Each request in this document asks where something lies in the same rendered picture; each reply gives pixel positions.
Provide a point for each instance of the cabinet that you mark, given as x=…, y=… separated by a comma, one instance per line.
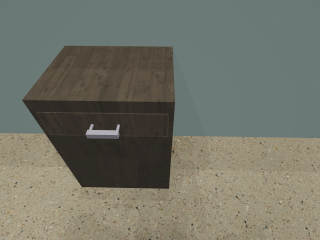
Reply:
x=110, y=79

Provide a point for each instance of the handle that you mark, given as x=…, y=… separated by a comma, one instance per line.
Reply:
x=102, y=134

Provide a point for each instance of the drawer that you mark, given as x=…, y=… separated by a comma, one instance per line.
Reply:
x=131, y=124

